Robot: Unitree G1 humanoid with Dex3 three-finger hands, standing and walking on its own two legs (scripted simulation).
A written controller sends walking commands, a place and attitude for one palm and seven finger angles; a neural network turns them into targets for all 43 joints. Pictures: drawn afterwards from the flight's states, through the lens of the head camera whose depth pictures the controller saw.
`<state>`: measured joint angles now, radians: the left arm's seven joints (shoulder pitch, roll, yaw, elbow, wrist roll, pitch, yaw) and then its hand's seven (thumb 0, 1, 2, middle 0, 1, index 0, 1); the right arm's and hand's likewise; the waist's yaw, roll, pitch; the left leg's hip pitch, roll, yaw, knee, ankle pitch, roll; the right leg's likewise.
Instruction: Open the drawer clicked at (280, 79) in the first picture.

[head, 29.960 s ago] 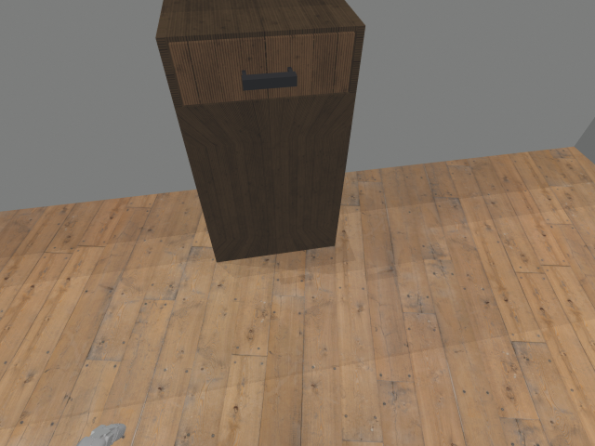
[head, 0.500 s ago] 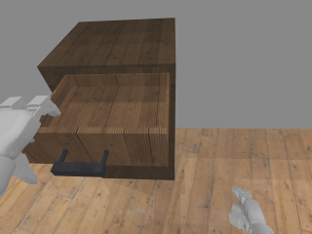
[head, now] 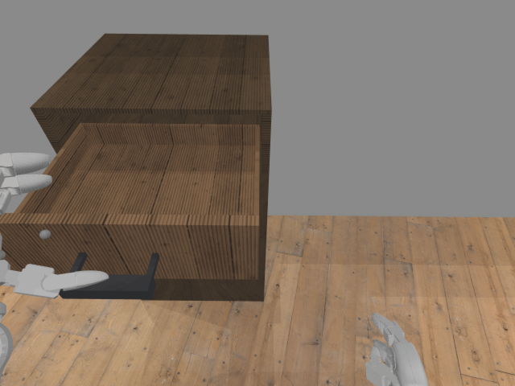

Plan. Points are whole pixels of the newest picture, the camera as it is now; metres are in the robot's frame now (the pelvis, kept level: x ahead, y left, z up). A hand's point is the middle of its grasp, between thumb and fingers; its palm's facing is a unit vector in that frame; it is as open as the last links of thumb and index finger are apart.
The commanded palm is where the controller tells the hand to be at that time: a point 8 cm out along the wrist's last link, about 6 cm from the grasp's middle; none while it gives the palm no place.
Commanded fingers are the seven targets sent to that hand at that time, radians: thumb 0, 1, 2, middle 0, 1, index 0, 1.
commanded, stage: draw the hand back to the body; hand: left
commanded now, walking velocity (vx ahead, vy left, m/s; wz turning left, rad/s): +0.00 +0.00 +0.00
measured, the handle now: (112, 272) +0.26 +0.27 +0.03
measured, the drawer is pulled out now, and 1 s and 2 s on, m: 0.30 0.30 0.30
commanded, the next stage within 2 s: step back with the hand held close in 0.76 s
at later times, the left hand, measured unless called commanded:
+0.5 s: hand (70, 253) +0.18 +0.22 +0.21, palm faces +0.43 -0.82 -0.38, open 9.2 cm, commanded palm +0.13 +0.27 +0.22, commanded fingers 0.00 0.83 0.87 -0.20 -0.34 -0.20 -0.34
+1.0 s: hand (60, 251) +0.18 +0.23 +0.21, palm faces +0.45 -0.79 -0.42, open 7.4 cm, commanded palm +0.11 +0.27 +0.22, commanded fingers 0.00 0.90 0.90 -0.20 -0.30 -0.20 -0.30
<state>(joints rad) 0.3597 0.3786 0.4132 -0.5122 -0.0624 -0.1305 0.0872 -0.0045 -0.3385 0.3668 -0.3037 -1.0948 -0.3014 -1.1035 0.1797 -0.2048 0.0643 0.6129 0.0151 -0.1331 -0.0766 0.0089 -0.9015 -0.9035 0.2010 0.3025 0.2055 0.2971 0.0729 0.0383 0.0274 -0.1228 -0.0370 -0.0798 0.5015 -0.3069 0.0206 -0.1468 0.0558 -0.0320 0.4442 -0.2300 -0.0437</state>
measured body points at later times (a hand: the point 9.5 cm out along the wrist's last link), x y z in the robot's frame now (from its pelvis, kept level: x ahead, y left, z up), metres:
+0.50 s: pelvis +0.00 -0.01 +0.00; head -0.02 -0.03 +0.45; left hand +0.15 +0.26 +0.23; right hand +0.20 -0.22 -0.07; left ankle -0.02 +0.11 -0.74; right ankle +0.01 -0.09 -0.74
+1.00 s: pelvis -0.01 -0.01 +0.00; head -0.02 -0.02 +0.45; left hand +0.15 +0.27 +0.23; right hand +0.18 -0.23 -0.08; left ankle -0.02 +0.10 -0.74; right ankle +0.01 -0.09 -0.74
